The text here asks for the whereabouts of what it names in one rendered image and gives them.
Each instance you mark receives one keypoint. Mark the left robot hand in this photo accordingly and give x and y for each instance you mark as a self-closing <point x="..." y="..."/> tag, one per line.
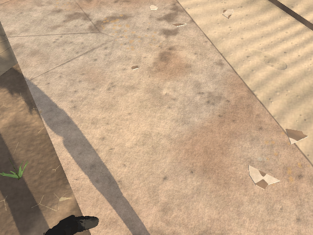
<point x="73" y="224"/>

